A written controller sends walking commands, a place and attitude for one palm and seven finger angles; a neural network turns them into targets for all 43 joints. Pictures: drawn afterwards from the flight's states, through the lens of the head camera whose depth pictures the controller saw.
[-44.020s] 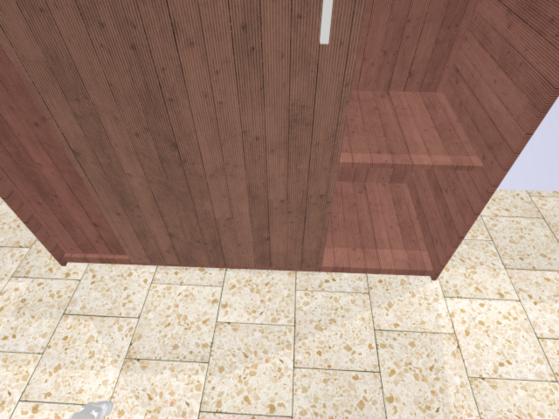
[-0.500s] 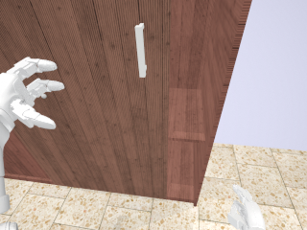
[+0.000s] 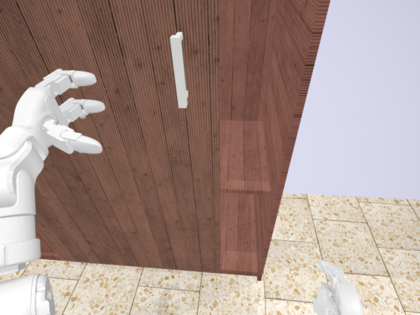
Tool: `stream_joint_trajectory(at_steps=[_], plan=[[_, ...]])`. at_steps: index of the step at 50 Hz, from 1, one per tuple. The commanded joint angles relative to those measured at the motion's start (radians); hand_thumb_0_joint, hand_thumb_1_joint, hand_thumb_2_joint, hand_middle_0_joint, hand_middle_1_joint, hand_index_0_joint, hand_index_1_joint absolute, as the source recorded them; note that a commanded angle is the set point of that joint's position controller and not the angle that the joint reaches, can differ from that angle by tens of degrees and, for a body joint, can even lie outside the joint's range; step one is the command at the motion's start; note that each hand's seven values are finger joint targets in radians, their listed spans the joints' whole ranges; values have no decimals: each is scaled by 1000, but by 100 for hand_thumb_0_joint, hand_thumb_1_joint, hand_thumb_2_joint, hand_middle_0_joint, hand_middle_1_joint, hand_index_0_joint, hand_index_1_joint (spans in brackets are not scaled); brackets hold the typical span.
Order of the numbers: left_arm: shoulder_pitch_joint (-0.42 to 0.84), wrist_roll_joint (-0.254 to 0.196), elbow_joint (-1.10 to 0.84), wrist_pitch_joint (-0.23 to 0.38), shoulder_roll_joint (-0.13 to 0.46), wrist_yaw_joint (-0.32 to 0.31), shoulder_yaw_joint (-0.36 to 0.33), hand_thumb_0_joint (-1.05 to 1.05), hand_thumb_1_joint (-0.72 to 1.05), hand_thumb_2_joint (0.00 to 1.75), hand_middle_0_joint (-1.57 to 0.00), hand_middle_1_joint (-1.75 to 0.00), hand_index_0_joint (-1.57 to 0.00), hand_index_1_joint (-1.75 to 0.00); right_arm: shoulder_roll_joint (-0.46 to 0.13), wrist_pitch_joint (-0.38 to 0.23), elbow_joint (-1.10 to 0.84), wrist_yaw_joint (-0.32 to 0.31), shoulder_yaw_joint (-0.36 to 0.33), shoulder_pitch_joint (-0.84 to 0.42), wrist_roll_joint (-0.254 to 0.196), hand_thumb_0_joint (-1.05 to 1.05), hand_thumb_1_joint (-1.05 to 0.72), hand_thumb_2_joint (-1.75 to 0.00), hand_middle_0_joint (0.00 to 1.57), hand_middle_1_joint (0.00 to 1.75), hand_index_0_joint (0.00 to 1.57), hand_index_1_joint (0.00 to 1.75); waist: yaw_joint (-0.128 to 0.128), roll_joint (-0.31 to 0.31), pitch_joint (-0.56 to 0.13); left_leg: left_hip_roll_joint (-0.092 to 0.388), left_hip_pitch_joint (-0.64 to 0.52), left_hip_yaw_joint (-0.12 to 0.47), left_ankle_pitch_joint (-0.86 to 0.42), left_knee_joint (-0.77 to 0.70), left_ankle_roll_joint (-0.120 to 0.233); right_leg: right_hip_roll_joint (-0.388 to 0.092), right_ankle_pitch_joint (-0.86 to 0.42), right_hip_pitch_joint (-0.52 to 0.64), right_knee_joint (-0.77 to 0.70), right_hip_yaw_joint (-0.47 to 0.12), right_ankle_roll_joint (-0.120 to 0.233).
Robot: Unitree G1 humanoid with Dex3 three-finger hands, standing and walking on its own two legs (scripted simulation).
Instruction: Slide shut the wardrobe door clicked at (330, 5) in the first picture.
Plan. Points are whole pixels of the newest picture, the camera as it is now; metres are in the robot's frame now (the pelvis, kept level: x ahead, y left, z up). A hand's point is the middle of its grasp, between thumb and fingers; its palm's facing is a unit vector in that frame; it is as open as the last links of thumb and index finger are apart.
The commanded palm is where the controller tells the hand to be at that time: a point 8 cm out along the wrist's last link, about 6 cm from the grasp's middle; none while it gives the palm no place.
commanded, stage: move the hooked fingers beside the handle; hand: left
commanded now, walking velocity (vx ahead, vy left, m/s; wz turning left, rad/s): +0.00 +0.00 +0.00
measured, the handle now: (181, 71) +0.51 +0.11 +0.27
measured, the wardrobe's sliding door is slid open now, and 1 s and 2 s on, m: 0.17 0.17 0.17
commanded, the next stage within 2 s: feel for the door with the fingertips in 1.78 s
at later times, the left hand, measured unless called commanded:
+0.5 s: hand (115, 98) +0.38 +0.20 +0.27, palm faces +0.05 -1.00 -0.03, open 14.0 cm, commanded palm +0.37 +0.25 +0.27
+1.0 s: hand (147, 79) +0.45 +0.16 +0.27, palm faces +0.04 -1.00 +0.00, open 14.0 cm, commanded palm +0.43 +0.23 +0.27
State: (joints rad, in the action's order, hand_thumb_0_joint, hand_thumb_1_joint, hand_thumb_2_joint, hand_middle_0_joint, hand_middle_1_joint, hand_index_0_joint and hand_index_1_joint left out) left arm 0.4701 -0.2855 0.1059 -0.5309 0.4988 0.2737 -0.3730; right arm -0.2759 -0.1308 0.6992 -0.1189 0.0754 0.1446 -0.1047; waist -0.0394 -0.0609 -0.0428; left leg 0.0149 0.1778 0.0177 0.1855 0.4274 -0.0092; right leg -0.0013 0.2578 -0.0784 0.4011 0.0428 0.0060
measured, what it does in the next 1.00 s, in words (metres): stands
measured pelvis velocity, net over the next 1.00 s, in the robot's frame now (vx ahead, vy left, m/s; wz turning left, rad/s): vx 0.01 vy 0.00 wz -0.03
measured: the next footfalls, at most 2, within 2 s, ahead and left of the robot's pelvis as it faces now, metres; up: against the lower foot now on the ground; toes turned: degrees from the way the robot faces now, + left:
none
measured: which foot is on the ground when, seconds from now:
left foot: down 0.00-1.00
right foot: down 0.00-1.00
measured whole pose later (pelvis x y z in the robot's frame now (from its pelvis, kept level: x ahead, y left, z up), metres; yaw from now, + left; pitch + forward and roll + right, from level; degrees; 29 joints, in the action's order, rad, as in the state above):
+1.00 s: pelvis +0.01 +0.00 +0.00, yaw -2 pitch +0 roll -1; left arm 0.91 -0.18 0.63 -0.42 0.42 0.10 -0.26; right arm -0.27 -0.10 0.77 -0.11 0.03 0.24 -0.08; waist 0.03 -0.05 -0.04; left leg 0.03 0.21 -0.01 0.18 0.40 -0.01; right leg 0.01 0.23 -0.12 0.36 0.02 0.01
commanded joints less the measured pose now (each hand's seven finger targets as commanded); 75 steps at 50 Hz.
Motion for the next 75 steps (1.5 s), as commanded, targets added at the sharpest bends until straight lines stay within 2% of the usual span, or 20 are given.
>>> stream_joint_trajectory(at_steps=[1, 4, 5, 9, 17, 19, 20, 22, 29, 31, 40, 44, 48, 51, 54, 62, 66, 69, 72, 75], plan=[[466, -10, -185, 89, 239, -7, -54, 0, -50, 30, -30, -120, -30, -120, -119, -61, -165, -9, -47, -183, 4, 0, -90, -90, 20, 30, 20, 30, 11, -8, -202, -29, -164, 1, -161, -32, 35, 24, -222, -75, -67, 0, 11], [466, -4, -189, 93, 249, -22, -66, 0, -50, 30, -30, -120, -30, -120, -121, -56, -161, -6, -49, -177, 7, 0, -90, -90, 20, 30, 20, 30, 1, -19, -223, -28, -168, 1, -186, -31, 32, 24, -238, -54, -61, 3, 17], [488, -2, -210, 95, 214, -23, -34, 0, -50, 30, -30, -120, -30, -120, -114, -57, -166, -4, -47, -183, 5, 0, -90, -90, 20, 30, 20, 30, 7, -30, -225, -28, -175, 0, -195, -32, 33, 21, -254, -57, -58, 2, 16], [443, -6, -130, 75, 235, -42, -68, 0, -50, 30, -30, -120, -30, -120, -123, -46, -149, -3, -53, -167, 8, 0, -90, -90, 20, 30, 20, 30, -2, 37, -215, -27, -150, -5, -186, -31, 34, 25, -251, -50, -63, 3, 12], [592, 17, -102, 87, 177, -76, 1, 0, -50, 30, -30, -120, -30, -120, -116, -34, -142, -1, -53, -159, 11, 0, -90, -90, 20, 30, 20, 30, 20, 25, -229, -24, -163, -7, -193, -35, 35, 22, -261, -57, -64, -4, 13], [580, 22, -58, 90, 212, -84, -26, 0, -50, 30, -30, -120, -30, -120, -122, -26, -132, -3, -56, -151, 13, 0, -90, -90, 20, 30, 20, 30, 15, 38, -215, -22, -153, -12, -181, -36, 35, 24, -247, -57, -72, -5, 13], [617, 24, -43, 90, 165, -82, 23, 0, -50, 30, -30, -120, -30, -120, -118, -26, -131, -3, -53, -150, 11, 0, -90, -90, 20, 30, 20, 30, 28, 37, -202, -23, -149, -12, -169, -42, 36, 21, -238, -70, -75, -6, 11], [659, 33, 5, 90, 168, -91, 31, 0, -50, 30, -30, -120, -30, -120, -119, -23, -122, -7, -55, -140, 10, 0, -90, -90, 20, 30, 20, 30, 37, 40, -185, -21, -147, -12, -144, -43, 35, 23, -206, -91, -84, -9, 11], [709, 46, 39, 126, 176, -117, 20, 0, -50, 30, -30, -120, -30, -120, -121, -17, -117, -2, -65, -116, 19, 0, -90, -90, 20, 30, 20, 30, 26, 14, -261, -21, -168, -20, -207, -39, 36, 22, -276, -39, -75, -12, 16], [741, 48, 94, 127, 175, -119, 26, 0, -50, 30, -30, -120, -30, -120, -124, -12, -107, -3, -66, -100, 17, 0, -90, -90, 20, 30, 20, 30, 39, 58, -241, -19, -149, -20, -191, -45, 36, 21, -271, -46, -79, -10, 13], [889, 71, 182, 158, 127, -149, 82, 0, -50, 30, -30, -120, -30, -120, -126, -15, -90, -2, -78, -61, 19, 0, -90, -90, 20, 30, 20, 30, 63, 45, -243, -14, -160, -19, -173, -50, 37, 26, -233, -74, -95, -12, 15], [911, 85, 262, 171, 169, -169, 42, 0, -50, 30, -30, -120, -30, -120, -133, -12, -72, 0, -83, -23, 28, 0, -90, -90, 20, 30, 20, 30, 53, 48, -257, -16, -144, -20, -201, -47, 35, 30, -261, -52, -89, -10, 19], [992, 102, 339, 190, 155, -180, 61, 0, -50, 30, -30, -120, -30, -120, -134, -14, -60, 2, -90, 15, 31, 0, -90, -90, 20, 30, 20, 30, 77, 66, -268, -14, -143, -24, -207, -44, 37, 30, -283, -63, -89, -13, 16], [969, 111, 337, 220, 193, -178, 22, 0, -50, 30, -30, -120, -30, -120, -134, -17, -73, 4, -96, 32, 33, 0, -90, -90, 20, 30, 20, 30, 61, 58, -315, -14, -149, -28, -245, -42, 40, 31, -328, -23, -79, -17, 19], [904, 112, 328, 228, 175, -167, 31, 0, -50, 30, -30, -120, -30, -120, -132, -12, -87, 9, -97, 36, 30, 0, -90, -90, 20, 30, 20, 30, 51, 58, -303, -16, -141, -36, -270, -38, 41, 36, -365, -5, -76, -14, 18], [930, 100, 215, 211, 153, -159, 45, 0, -50, 30, -30, -120, -30, -120, -128, -21, -97, 11, -101, 26, 24, 0, -90, -90, 20, 30, 20, 30, 61, 30, -320, -15, -177, -39, -292, -30, 44, 41, -385, -22, -76, -16, 16], [909, 99, 233, 196, 188, -161, 13, 0, -50, 30, -30, -120, -30, -120, -133, -20, -94, 10, -100, 23, 25, 0, -90, -90, 20, 30, 20, 30, 56, 41, -298, -16, -160, -34, -267, -33, 43, 41, -356, -28, -82, -16, 17], [920, 99, 202, 194, 112, -154, 85, 0, -50, 30, -30, -120, -30, -120, -123, -20, -100, 12, -95, 7, 22, 0, -90, -90, 20, 30, 20, 30, 65, 0, -281, -17, -178, -37, -260, -31, 41, 43, -333, -50, -86, -13, 19], [925, 88, 268, 176, 106, -155, 86, 0, -50, 30, -30, -120, -30, -120, -127, -19, -87, 8, -92, 10, 21, 0, -90, -90, 20, 30, 20, 30, 76, 52, -240, -14, -156, -28, -224, -39, 39, 43, -301, -78, -94, -10, 16], [964, 95, 269, 183, 115, -164, 82, 0, -50, 30, -30, -120, -30, -120, -127, -25, -85, 8, -92, 6, 24, 0, -90, -90, 20, 30, 20, 30, 75, 43, -262, -16, -168, -24, -217, -39, 39, 40, -282, -81, -94, -12, 19]])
